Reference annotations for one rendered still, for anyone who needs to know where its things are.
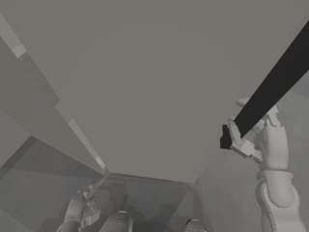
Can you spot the robot left hand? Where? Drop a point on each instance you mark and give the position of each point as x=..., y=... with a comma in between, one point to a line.
x=79, y=205

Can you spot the robot right forearm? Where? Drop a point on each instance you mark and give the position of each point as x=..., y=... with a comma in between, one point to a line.
x=279, y=201

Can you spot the robot left forearm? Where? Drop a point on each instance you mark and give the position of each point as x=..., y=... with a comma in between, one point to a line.
x=70, y=226

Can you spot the fridge door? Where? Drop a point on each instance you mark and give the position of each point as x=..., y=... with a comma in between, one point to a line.
x=151, y=83

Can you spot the robot thigh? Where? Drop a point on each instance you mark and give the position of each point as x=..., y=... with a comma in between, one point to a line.
x=195, y=226
x=118, y=222

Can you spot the handle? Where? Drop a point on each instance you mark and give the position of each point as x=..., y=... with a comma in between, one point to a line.
x=289, y=69

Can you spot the robot right thigh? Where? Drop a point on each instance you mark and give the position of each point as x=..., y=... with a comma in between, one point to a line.
x=195, y=226

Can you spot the robot left thigh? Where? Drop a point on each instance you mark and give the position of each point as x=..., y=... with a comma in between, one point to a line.
x=118, y=222

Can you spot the robot right hand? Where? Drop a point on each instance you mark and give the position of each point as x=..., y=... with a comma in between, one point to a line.
x=271, y=137

